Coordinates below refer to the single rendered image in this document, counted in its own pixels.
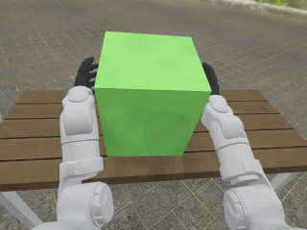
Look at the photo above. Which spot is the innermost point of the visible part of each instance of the table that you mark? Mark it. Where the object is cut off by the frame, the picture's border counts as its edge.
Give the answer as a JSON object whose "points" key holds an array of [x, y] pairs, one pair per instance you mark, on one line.
{"points": [[31, 149]]}

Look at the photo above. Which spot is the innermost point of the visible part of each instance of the robot left upper arm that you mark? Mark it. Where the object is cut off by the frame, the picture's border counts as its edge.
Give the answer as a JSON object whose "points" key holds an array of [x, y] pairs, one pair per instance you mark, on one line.
{"points": [[86, 206]]}

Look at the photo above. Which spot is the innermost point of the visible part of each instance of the robot right forearm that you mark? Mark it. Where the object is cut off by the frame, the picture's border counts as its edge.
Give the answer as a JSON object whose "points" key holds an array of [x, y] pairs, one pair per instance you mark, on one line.
{"points": [[238, 165]]}

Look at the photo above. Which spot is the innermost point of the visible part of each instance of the robot right upper arm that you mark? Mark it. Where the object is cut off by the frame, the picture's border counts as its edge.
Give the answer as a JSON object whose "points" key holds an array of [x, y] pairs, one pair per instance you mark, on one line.
{"points": [[254, 207]]}

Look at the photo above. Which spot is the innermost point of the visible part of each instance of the right robot hand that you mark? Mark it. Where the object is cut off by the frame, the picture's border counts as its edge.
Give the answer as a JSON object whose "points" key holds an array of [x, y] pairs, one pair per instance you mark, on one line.
{"points": [[212, 79]]}

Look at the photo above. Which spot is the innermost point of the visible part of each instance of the robot left forearm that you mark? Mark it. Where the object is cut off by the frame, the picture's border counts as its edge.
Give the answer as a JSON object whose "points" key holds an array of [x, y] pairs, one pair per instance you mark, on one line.
{"points": [[79, 135]]}

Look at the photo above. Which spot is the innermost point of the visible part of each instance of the carton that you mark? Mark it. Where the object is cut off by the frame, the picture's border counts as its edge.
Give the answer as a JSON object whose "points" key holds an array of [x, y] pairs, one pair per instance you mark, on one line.
{"points": [[150, 90]]}

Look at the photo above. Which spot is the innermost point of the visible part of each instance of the left robot hand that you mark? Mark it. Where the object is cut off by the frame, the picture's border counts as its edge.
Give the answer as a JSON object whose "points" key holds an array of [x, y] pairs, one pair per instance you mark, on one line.
{"points": [[83, 78]]}

